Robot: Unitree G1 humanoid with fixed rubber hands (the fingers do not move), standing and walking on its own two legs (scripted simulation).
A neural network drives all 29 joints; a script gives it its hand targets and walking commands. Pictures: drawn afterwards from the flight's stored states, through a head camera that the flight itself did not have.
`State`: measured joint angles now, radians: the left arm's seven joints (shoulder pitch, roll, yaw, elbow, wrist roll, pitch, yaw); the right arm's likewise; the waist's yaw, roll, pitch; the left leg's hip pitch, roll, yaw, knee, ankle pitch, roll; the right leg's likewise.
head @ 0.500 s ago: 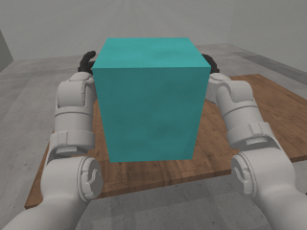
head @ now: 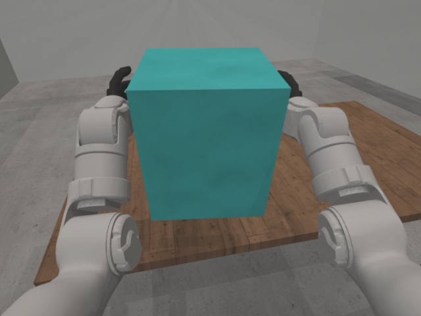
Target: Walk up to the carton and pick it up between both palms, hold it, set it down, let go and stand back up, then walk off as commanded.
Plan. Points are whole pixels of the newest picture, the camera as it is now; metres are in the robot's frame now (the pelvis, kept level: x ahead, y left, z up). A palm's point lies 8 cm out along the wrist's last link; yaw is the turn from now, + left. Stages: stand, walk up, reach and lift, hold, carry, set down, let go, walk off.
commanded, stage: hold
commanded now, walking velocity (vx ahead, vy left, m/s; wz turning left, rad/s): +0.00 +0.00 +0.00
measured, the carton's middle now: (205, 132) +0.38 -0.01 +0.25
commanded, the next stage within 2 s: none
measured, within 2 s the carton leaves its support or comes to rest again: neither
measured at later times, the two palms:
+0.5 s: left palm (118, 108) +0.38 +0.14 +0.30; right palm (289, 110) +0.37 -0.16 +0.29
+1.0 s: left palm (118, 109) +0.38 +0.14 +0.30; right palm (288, 110) +0.37 -0.16 +0.29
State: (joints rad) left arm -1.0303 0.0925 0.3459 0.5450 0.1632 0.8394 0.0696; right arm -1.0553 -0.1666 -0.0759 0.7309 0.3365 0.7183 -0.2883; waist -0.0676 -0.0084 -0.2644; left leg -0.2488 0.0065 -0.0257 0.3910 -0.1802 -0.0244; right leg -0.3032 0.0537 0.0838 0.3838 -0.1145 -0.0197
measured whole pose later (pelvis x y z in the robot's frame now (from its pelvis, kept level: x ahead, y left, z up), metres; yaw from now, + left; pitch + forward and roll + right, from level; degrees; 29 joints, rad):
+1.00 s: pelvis +0.00 +0.00 +0.00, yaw +0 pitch +2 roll +0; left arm -1.03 0.09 0.35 0.54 0.16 0.84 0.07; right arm -1.06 -0.17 -0.08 0.73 0.34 0.72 -0.29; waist -0.07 -0.01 -0.26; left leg -0.25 0.01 -0.03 0.39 -0.18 -0.02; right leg -0.30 0.05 0.08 0.38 -0.11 -0.02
